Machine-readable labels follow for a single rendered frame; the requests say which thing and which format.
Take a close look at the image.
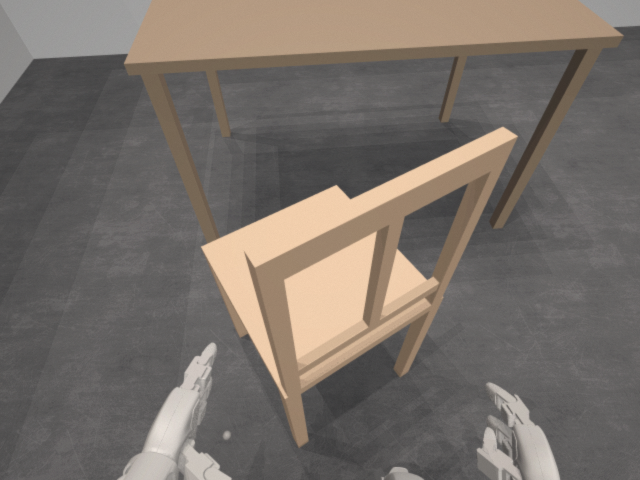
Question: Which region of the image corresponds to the left robot forearm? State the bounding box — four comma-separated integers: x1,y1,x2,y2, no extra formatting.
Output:
117,452,179,480

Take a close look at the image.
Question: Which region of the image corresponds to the chair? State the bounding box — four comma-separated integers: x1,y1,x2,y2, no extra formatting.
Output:
201,127,518,448

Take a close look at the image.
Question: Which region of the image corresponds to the table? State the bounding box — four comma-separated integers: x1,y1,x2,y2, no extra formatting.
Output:
124,0,624,244

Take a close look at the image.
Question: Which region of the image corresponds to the left robot hand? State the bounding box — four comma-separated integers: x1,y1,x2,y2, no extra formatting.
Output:
141,343,232,480

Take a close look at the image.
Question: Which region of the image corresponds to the right robot hand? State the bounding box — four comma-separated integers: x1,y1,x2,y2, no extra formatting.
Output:
477,382,560,480

